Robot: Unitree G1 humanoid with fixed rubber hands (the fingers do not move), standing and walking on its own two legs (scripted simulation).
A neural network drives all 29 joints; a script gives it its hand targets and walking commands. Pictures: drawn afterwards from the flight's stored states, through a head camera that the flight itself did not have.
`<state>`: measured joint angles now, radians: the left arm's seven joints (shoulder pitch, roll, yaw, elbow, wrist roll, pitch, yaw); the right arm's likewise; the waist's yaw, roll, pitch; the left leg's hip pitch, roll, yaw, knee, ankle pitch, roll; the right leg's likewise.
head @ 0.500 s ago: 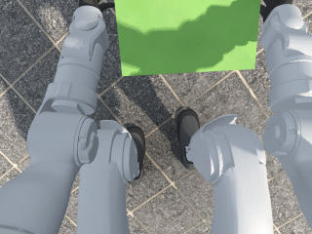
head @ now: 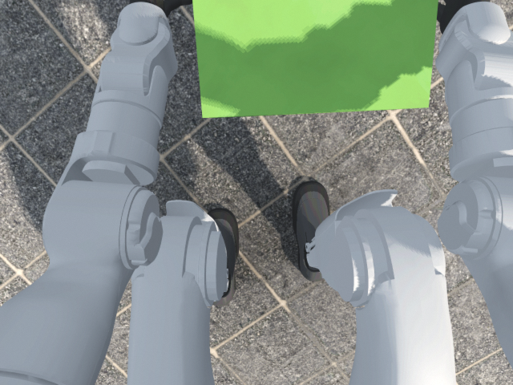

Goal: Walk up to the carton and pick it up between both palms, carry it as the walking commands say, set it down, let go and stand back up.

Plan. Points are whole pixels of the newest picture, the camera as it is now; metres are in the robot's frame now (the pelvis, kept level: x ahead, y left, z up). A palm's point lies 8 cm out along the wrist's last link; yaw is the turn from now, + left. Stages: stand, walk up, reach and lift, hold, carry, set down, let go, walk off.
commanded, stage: set down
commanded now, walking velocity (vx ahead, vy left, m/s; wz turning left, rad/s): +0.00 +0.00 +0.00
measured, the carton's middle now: (300, 5) +0.56 -0.08 -0.26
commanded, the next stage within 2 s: none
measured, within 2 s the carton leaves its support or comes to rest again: neither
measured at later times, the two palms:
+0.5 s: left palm (150, 7) +0.54 +0.11 -0.17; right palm (463, 8) +0.51 -0.25 -0.16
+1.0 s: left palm (152, 20) +0.53 +0.11 -0.18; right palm (465, 18) +0.50 -0.26 -0.17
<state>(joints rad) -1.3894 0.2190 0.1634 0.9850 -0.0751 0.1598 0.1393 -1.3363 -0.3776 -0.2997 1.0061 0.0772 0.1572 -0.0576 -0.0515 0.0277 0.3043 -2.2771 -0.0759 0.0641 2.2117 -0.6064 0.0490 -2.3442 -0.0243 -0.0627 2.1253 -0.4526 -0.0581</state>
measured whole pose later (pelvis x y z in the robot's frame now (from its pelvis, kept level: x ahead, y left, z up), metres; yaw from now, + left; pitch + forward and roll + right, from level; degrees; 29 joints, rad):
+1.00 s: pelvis +0.00 +0.00 +0.00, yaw +0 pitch +38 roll +0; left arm -1.39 0.25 0.07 1.07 -0.07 0.08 0.13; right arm -1.34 -0.41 -0.30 1.14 0.15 0.00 -0.05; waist -0.05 0.03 0.33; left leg -2.27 -0.08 0.06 2.23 -0.61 0.05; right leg -2.34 -0.03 -0.06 2.14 -0.46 -0.06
